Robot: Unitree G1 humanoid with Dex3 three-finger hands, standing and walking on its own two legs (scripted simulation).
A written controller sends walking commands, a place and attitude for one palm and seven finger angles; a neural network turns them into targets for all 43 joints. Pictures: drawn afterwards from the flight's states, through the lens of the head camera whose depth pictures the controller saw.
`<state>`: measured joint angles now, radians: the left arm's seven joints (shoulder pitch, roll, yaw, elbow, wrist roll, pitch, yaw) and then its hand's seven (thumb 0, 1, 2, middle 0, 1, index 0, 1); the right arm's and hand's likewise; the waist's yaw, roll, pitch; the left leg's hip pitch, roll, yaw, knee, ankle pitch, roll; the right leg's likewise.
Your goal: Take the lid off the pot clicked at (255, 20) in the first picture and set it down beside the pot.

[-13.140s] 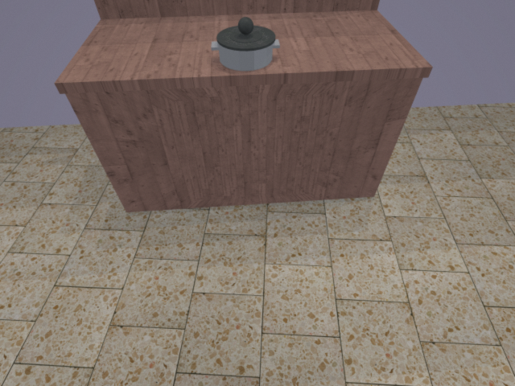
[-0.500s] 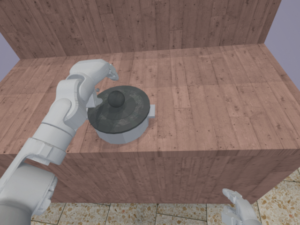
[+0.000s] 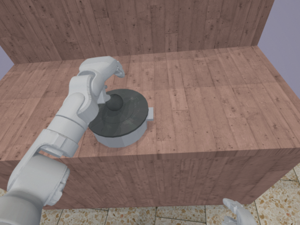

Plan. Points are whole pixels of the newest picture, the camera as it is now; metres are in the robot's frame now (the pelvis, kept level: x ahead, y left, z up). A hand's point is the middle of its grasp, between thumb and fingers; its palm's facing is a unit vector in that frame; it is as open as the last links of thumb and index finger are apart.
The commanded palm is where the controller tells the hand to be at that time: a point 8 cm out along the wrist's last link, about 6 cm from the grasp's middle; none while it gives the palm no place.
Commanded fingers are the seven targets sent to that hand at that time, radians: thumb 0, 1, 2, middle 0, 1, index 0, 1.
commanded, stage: move the open hand above the knob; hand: left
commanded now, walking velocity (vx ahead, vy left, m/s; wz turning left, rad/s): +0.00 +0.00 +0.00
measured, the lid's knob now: (114, 102) +0.46 +0.13 +0.08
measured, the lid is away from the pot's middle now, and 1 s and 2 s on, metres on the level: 0.00 0.00 0.00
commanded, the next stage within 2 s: lower the open fingers around the knob in 0.54 s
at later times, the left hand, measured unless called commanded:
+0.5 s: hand (106, 88) +0.42 +0.12 +0.17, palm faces -0.17 -0.05 -0.98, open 10.4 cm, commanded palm +0.40 +0.12 +0.23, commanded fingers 0.00 -0.36 1.51 -0.82 -0.08 -0.82 -0.08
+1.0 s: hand (108, 95) +0.42 +0.12 +0.14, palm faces -0.23 -0.06 -0.97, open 10.4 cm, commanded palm +0.40 +0.12 +0.20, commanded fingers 0.00 -0.36 1.51 -0.82 -0.08 -0.82 -0.08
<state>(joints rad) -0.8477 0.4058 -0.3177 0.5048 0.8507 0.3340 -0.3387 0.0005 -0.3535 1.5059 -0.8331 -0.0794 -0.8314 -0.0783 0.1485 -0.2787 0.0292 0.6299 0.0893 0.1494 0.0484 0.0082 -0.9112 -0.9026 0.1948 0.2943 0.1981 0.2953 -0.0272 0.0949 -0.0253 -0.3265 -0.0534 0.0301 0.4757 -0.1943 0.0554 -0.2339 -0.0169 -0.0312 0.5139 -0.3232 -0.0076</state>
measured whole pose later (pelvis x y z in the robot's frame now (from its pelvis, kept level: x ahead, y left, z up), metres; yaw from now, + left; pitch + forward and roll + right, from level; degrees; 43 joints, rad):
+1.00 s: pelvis +0.00 -0.01 +0.00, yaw +0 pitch +2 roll +1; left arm -0.82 0.39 -0.34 0.55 0.85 0.34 -0.32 0.00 -0.35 1.51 -0.83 -0.08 -0.83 -0.08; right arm 0.13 -0.28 0.04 0.64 0.09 0.16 0.03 0.01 -0.91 -0.90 0.19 0.29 0.20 0.30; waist -0.02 0.09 -0.02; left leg -0.32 -0.04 0.02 0.47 -0.19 0.04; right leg -0.23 0.00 -0.04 0.51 -0.32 -0.02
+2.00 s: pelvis +0.00 +0.00 +0.00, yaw +0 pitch +3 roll +0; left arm -0.77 0.35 -0.34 0.63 0.85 0.30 -0.22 0.00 -0.28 1.37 -0.82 -0.09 -0.82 -0.08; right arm 0.16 -0.27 0.03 0.65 0.09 0.18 0.03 0.01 -0.91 -0.90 0.20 0.29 0.20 0.30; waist -0.03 0.09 -0.03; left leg -0.35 -0.04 0.03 0.49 -0.20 0.05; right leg -0.25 0.00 -0.03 0.51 -0.32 -0.01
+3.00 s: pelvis +0.00 +0.00 +0.00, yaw +0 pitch +3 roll +0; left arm -0.74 0.37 -0.35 0.57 0.85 0.30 -0.24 0.01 0.09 1.04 -0.68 -0.82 -0.61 -0.78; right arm 0.15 -0.27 0.02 0.64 0.10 0.19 0.04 0.01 -0.91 -0.90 0.19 0.29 0.20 0.30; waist -0.03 0.09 -0.03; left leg -0.35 -0.04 0.02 0.50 -0.20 0.05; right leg -0.24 0.00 -0.04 0.50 -0.32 -0.02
